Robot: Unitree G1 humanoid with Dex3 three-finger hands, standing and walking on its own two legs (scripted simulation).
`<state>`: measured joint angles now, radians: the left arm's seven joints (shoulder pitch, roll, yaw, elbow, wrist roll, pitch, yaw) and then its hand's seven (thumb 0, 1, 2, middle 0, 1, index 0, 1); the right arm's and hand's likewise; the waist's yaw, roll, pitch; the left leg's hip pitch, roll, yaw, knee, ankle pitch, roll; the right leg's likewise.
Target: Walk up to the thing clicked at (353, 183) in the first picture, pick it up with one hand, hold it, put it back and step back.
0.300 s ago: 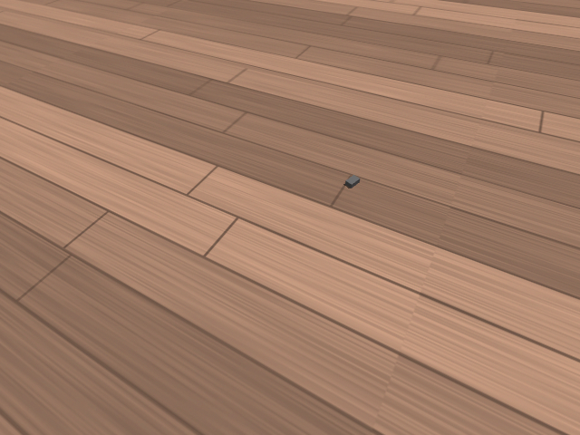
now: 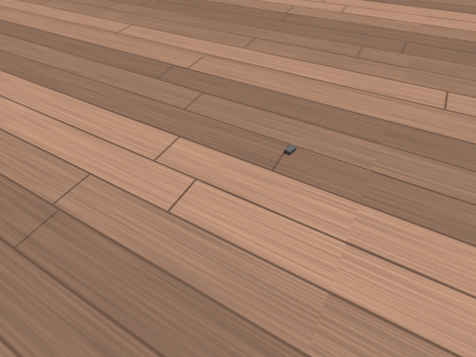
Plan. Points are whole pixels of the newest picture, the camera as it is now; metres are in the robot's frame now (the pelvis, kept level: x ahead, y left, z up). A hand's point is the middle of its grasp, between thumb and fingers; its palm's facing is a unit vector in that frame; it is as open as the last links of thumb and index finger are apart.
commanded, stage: stand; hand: left
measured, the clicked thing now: (290, 149) +1.42 -0.28 -0.77
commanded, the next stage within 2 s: walk up in 0.82 s
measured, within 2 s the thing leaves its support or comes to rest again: neither
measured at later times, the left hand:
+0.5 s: hand out of the picture +0.08 +0.25 -0.15, palm faces -0.02 -0.94 -0.34, open 7.3 cm
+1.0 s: hand out of the picture +0.11 +0.28 -0.15, palm faces +0.10 -0.93 -0.34, open 7.3 cm
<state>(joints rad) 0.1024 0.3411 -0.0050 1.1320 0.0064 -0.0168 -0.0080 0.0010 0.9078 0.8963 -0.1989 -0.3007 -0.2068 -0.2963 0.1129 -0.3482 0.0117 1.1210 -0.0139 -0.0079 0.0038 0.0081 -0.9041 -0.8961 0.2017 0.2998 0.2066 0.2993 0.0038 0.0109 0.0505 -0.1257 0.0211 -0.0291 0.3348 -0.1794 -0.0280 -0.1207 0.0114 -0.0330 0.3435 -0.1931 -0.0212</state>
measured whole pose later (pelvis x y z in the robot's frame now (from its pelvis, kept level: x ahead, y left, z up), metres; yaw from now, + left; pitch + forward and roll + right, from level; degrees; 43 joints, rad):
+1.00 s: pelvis +0.02 -0.02 -0.02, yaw +4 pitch +1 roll +2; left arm 0.10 0.45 0.14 0.94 0.07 0.03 -0.12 0.00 0.91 0.90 -0.20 -0.30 -0.21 -0.30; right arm 0.29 -0.39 -0.07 1.01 -0.04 -0.05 0.01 0.01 -0.90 -0.90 0.21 0.30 0.21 0.30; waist 0.03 -0.08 0.03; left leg -0.25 -0.02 -0.10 0.54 -0.31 -0.01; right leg -0.32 -0.01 0.07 0.78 -0.52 -0.04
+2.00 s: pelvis +0.41 -0.26 -0.02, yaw +29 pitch -1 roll +0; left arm 0.39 0.44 0.10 0.82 0.06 0.01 -0.10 0.00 0.91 0.90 -0.20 -0.30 -0.21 -0.30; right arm 0.28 -0.47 -0.05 0.91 0.00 -0.08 -0.02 0.01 -0.90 -0.90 0.20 0.30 0.21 0.30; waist 0.12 -0.02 0.04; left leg -0.53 0.02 0.08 0.88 -0.40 0.04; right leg -0.22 -0.05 -0.18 0.57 -0.33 -0.06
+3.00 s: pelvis +0.81 -0.46 -0.03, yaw +36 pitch -2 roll +1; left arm 0.30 0.45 0.10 0.76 0.05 0.09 -0.10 0.00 0.91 0.90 -0.20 -0.30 -0.21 -0.30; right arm 0.35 -0.43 -0.04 0.90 -0.02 -0.11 -0.08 0.01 -0.90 -0.89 0.21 0.30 0.22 0.30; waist 0.01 -0.14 0.08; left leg -0.38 0.07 0.09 0.69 -0.28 0.01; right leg -0.56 -0.05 0.12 1.15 -0.39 0.00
